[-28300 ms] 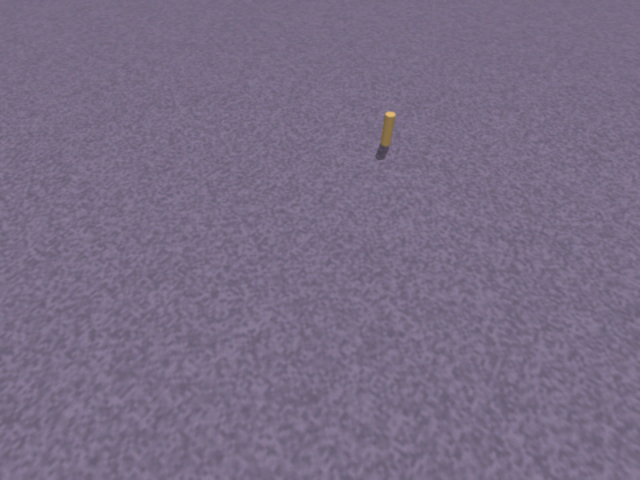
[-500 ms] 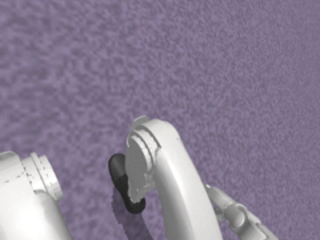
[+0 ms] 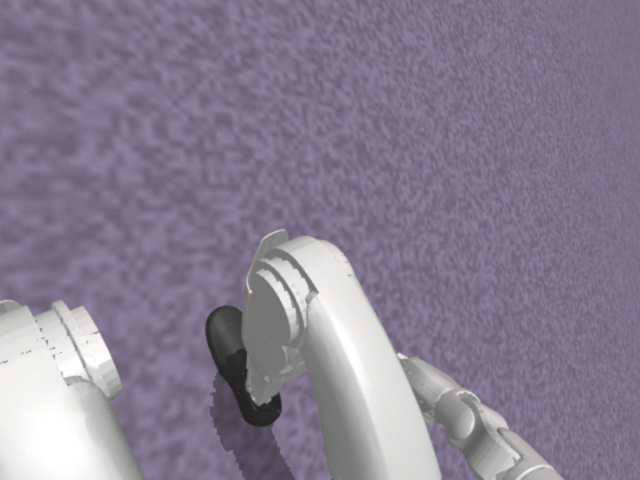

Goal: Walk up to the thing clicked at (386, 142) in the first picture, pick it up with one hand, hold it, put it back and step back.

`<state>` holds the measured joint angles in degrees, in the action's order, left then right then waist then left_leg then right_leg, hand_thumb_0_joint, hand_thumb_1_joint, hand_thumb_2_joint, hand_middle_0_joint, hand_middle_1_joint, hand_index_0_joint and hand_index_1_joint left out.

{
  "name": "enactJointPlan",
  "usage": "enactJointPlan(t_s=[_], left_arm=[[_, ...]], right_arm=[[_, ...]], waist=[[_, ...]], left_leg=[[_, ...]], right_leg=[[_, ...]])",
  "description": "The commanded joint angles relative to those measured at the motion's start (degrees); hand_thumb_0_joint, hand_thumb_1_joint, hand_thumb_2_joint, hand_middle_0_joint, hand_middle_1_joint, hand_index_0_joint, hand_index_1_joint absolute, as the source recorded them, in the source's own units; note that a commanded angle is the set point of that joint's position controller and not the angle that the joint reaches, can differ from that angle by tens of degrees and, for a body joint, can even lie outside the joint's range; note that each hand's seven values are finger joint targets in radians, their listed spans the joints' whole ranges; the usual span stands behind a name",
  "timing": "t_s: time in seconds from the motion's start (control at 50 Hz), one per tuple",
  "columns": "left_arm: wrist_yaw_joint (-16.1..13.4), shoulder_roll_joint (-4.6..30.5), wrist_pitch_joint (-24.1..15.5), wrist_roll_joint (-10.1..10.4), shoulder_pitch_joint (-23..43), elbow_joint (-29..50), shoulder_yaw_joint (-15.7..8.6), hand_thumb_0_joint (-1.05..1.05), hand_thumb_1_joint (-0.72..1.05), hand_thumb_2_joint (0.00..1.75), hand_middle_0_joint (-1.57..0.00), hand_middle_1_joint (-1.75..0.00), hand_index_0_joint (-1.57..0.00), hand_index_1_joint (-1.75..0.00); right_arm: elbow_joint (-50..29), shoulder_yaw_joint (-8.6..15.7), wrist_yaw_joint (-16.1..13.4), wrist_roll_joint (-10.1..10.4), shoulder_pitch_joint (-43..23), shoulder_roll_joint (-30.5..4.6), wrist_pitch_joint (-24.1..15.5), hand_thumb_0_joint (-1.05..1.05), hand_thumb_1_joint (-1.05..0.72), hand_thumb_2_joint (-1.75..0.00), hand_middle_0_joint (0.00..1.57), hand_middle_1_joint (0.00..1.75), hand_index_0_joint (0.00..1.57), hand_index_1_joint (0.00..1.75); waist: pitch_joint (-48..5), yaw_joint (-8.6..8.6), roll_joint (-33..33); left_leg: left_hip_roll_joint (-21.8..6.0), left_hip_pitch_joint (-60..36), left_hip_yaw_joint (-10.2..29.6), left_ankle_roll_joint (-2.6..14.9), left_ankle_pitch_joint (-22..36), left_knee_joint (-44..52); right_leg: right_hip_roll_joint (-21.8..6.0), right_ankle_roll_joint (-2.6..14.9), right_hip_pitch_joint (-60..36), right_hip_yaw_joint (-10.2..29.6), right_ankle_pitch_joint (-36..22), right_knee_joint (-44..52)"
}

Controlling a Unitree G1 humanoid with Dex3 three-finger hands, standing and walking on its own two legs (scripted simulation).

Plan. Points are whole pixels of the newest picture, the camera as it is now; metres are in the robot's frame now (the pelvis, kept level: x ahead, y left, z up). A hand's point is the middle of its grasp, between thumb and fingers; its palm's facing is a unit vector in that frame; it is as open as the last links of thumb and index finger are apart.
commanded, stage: loosen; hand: left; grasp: from the side
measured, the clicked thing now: out of the picture +0.48 +0.35 -0.21
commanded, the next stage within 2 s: open in 0.06 s
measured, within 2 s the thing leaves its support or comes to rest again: neither
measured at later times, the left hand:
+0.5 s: hand out of the picture +0.49 +0.34 -0.16, palm faces +0.48 -0.88 -0.02, open 12.5 cm
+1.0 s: hand out of the picture +0.49 +0.41 -0.10, palm faces +0.55 -0.83 -0.04, open 17.4 cm
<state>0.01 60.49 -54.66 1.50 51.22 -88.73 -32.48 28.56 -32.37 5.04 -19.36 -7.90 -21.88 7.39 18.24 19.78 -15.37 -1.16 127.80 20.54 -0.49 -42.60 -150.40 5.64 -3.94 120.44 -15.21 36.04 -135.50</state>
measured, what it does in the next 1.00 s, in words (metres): stands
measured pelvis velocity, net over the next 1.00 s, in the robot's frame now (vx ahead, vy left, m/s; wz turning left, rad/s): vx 0.00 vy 0.00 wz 0.00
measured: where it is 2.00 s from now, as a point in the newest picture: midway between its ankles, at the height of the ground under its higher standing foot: (180, 434)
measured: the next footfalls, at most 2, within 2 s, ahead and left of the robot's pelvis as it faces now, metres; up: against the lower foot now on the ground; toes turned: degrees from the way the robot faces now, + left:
none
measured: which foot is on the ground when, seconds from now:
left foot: down 0.00-1.00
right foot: down 0.00-1.00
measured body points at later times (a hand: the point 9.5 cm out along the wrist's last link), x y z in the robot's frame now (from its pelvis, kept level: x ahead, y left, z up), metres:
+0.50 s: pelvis +0.00 +0.00 +0.00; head +0.26 +0.18 +0.32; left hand +0.46 +0.38 -0.16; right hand +0.14 -0.25 -0.04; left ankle +0.07 +0.12 -0.26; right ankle +0.14 -0.11 -0.26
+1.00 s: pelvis +0.00 +0.00 +0.01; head +0.25 +0.18 +0.33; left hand +0.45 +0.45 -0.10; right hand +0.13 -0.26 -0.03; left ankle +0.07 +0.12 -0.26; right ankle +0.14 -0.11 -0.26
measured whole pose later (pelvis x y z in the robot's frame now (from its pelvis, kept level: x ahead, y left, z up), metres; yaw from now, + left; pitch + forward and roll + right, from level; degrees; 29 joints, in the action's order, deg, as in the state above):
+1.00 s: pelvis +0.00 +0.00 +0.01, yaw +0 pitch +19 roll -18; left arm 5.6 65.9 -47.7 2.5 52.7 -80.0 -38.2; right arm 28.5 -30.9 3.1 -16.4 -5.6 -21.7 9.5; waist 16.0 18.4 -13.9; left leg -1.7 127.8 19.4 0.0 -41.9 -148.2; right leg 5.4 -3.6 120.2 -14.6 35.7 -133.7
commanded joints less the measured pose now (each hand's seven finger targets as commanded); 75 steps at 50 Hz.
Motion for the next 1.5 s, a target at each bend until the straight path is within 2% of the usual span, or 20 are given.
enactJointPlan(t_s=[0.0,0.14,0.24,0.6,0.68,0.8,0.94,1.02,1.08,1.1,1.14,1.18,1.24,1.28,1.3,1.34,1.38,1.42,1.44,1.48], left_arm=[[-0.5,12.6,-4.8,1.0,13.4,9.3,-0.7,0.0,0.23,1.03,-1.22,-1.23,-1.26,-1.21],[-0.3,11.3,-5.3,1.1,12.8,8.8,0.0,0.0,0.01,0.63,-1.01,-0.92,-1.04,-0.89],[-0.2,11.3,-5.0,1.0,13.1,8.5,0.5,0.0,-0.24,0.38,-0.65,-0.57,-0.67,-0.55],[-0.6,11.1,-5.0,1.1,13.2,7.6,0.7,0.0,-0.55,0.13,-0.21,-0.19,-0.22,-0.18],[0.1,13.4,-5.7,2.4,13.7,10.3,-1.1,0.0,-0.57,0.1,-0.14,-0.14,-0.15,-0.13],[1.6,23.3,-3.3,1.1,14.9,16.8,-5.2,0.0,-0.61,0.05,-0.09,-0.08,-0.1,-0.07],[6.4,25.8,4.3,1.9,14.5,21.4,-7.7,0.0,-0.61,0.02,-0.09,-0.09,-0.11,-0.07],[10.0,18.2,9.9,1.9,10.6,14.1,-2.7,0.0,-0.61,0.0,-0.07,-0.09,-0.1,-0.06],[12.7,14.9,12.2,3.0,11.3,13.7,-1.2,0.0,-0.53,0.03,-0.06,-0.02,-0.07,-0.01],[9.2,21.5,16.1,-4.3,10.3,11.3,-4.1,0.0,-0.51,0.05,-0.08,-0.09,-0.08,-0.08],[7.2,18.0,19.5,-4.7,12.9,12.9,-2.0,0.0,-0.5,0.06,-0.08,-0.1,-0.08,-0.09],[6.0,22.0,22.0,-6.1,13.4,17.9,-4.8,0.0,-0.53,0.07,-0.08,-0.1,-0.08,-0.1],[3.6,33.1,26.3,-8.8,16.7,31.9,-10.1,0.0,-0.55,0.07,-0.1,-0.11,-0.1,-0.1],[2.7,31.8,29.5,-9.2,14.4,37.6,-10.0,0.0,-0.39,0.18,-0.07,-0.09,-0.07,-0.09],[2.2,29.5,30.9,-9.3,11.3,39.3,-10.4,0.0,-0.36,0.17,-0.07,-0.09,-0.07,-0.09],[1.6,22.8,33.8,-9.1,6.1,40.9,-7.4,0.0,-0.36,0.17,-0.07,-0.09,-0.07,-0.09],[0.6,16.2,36.4,-8.7,4.0,44.4,-5.1,0.0,-0.37,0.16,-0.07,-0.09,-0.07,-0.09],[0.6,6.4,39.7,-8.1,-5.8,40.8,-0.6,0.0,-0.44,0.12,-0.06,-0.08,-0.06,-0.08],[0.5,6.1,40.5,-7.7,-4.6,47.1,-0.1,0.0,-0.44,0.12,-0.07,-0.08,-0.07,-0.08],[0.4,1.5,42.8,-7.0,-12.3,50.6,1.3,0.0,-0.47,0.11,-0.06,-0.07,-0.06,-0.07]], right_arm=[[0.7,6.3,-0.9,-0.5,4.2,-21.1,1.2,0.0,-0.9,-0.89,0.2,0.3,0.2,0.3],[0.8,6.4,-1.0,-0.6,3.8,-21.0,1.1,0.0,-0.91,-0.89,0.2,0.3,0.2,0.3],[0.8,6.4,-1.1,-0.5,3.4,-21.0,1.4,0.0,-0.91,-0.89,0.2,0.3,0.2,0.3],[0.0,5.8,-1.0,-0.4,2.8,-20.8,1.6,0.0,-0.9,-0.9,0.2,0.3,0.2,0.3],[-0.3,5.7,-1.2,-0.1,3.4,-21.1,1.6,0.0,-0.9,-0.9,0.2,0.3,0.2,0.3],[0.8,6.5,-2.1,0.8,5.1,-21.3,2.5,0.0,-0.9,-0.9,0.2,0.3,0.2,0.3],[0.9,8.6,-3.2,3.1,8.4,-20.5,3.5,0.0,-0.91,-0.9,0.2,0.3,0.2,0.3],[0.4,9.8,-3.5,4.8,9.9,-19.4,3.3,0.0,-0.89,-0.89,0.2,0.3,0.2,0.3],[0.4,11.1,-3.7,5.7,10.8,-19.5,3.0,0.0,-0.84,-0.9,0.2,0.3,0.2,0.3],[2.0,14.2,-3.2,7.0,12.4,-18.5,3.7,0.0,-0.92,-0.91,0.2,0.3,0.2,0.3],[1.1,14.8,-2.6,8.1,13.4,-18.5,4.4,0.0,-0.93,-0.91,0.2,0.3,0.2,0.3],[1.0,15.7,-2.2,8.8,14.6,-18.0,5.3,0.0,-0.93,-0.91,0.2,0.3,0.2,0.3],[0.5,18.1,-1.8,10.1,16.3,-16.7,6.3,0.0,-0.97,-0.92,0.2,0.3,0.2,0.3],[0.1,20.5,-1.5,11.0,17.5,-16.5,7.0,0.0,-0.9,-0.9,0.2,0.3,0.2,0.3],[0.8,21.5,-1.3,11.3,18.6,-15.8,7.2,0.0,-0.9,-0.9,0.2,0.3,0.2,0.3],[0.8,23.3,-1.3,12.5,18.6,-14.8,6.9,0.0,-0.9,-0.9,0.2,0.3,0.2,0.3],[1.3,25.3,-1.3,13.7,20.1,-13.2,6.8,0.0,-0.9,-0.9,0.2,0.3,0.2,0.3],[0.2,27.2,-1.5,15.2,19.4,-12.5,6.5,0.0,-0.9,-0.9,0.2,0.3,0.2,0.3],[0.8,28.3,-1.6,15.8,20.0,-12.4,6.3,0.0,-0.9,-0.9,0.2,0.3,0.2,0.3],[0.3,30.4,-1.8,17.1,20.8,-11.3,6.1,0.0,-0.9,-0.9,0.2,0.3,0.2,0.3]], waist=[[-34.4,6.77,36.1],[-34.7,6.93,36.5],[-34.4,6.57,36.7],[-33.2,7.21,35.5],[-35.9,6.37,35.7],[-39.0,3.1,42.0],[-41.6,1.41,43.2],[-37.3,3.05,35.7],[-35.6,3.17,32.0],[-40.6,-0.26,36.8],[-40.8,0.72,37.5],[-43.7,-1.1,39.1],[-53.2,-6.29,46.9],[-56.8,-7.75,51.1],[-57.4,-8.64,51.5],[-56.3,-9.36,51.8],[-56.2,-9.87,49.4],[-52.7,-9.93,43.5],[-54.0,-10.94,43.3],[-55.7,-12.08,37.2]], left_leg=[[-4.7,-23.8,-3.4,-0.2,12.8,17.6],[-4.9,-25.5,-3.0,-0.51,14.4,18.0],[-4.9,-25.9,-3.0,-0.56,15.4,18.2],[-4.8,-23.8,-2.9,-0.17,12.0,18.7],[-4.9,-25.2,-3.1,-0.21,14.4,18.0],[-5.4,-28.7,-3.9,-0.97,16.1,19.9],[-5.3,-28.1,-5.2,-0.68,16.8,21.4],[-4.9,-21.1,-5.5,0.55,12.3,21.5],[-4.6,-19.9,-5.3,1.0,10.5,21.7],[-4.3,-26.4,-6.7,0.38,13.4,24.3],[-4.8,-29.0,-5.4,-0.02,14.6,25.4],[-4.3,-29.5,-6.3,0.12,15.8,25.5],[-3.8,-33.6,-8.8,0.12,18.8,26.3],[-3.8,-37.0,-9.8,-0.33,18.5,28.6],[-3.6,-39.5,-10.3,-0.61,19.5,29.1],[-3.3,-38.2,-11.3,-0.72,15.5,32.0],[-2.8,-37.1,-11.9,-0.69,13.0,34.3],[-2.5,-34.2,-11.4,-0.2,9.1,36.8],[-2.3,-34.9,-11.7,-0.11,9.0,37.7],[-1.7,-33.8,-12.4,0.68,8.8,38.9]], right_leg=[[1.5,3.71,-19.4,-4.5,-13.0,9.2],[1.5,3.78,-19.2,-4.8,-13.9,8.9],[1.4,3.93,-18.7,-4.6,-14.1,8.9],[1.6,3.85,-18.7,-5.0,-12.0,9.7],[1.6,3.69,-20.5,-4.6,-13.8,9.6],[1.4,4.23,-19.8,-3.6,-13.5,9.1],[1.0,4.41,-19.6,-2.3,-13.6,9.8],[0.8,4.28,-18.0,-2.4,-11.0,11.2],[0.8,4.24,-15.8,-2.9,-9.7,12.0],[0.1,4.79,-14.5,-1.9,-10.1,12.6],[-0.2,5.09,-10.0,-2.4,-9.8,11.5],[-0.5,5.06,-11.6,-1.6,-10.6,11.6],[-0.8,5.47,-12.7,1.0,-10.9,11.0],[-1.0,5.72,-11.8,2.2,-10.1,11.1],[-1.0,5.72,-11.0,2.6,-10.2,11.6],[-1.0,6.02,-10.3,3.2,-8.5,12.9],[-1.2,6.2,-9.6,3.5,-7.2,14.5],[-1.6,6.28,-8.1,3.4,-5.3,16.9],[-1.7,6.52,-7.6,3.9,-4.8,17.7],[-2.0,6.32,-10.0,5.0,-4.5,20.8]])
